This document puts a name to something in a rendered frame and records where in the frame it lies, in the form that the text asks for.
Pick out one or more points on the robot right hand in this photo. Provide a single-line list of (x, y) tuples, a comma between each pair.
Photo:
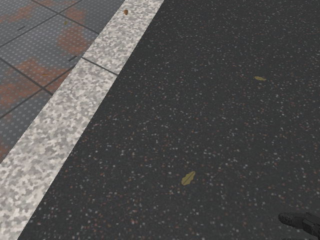
[(309, 222)]

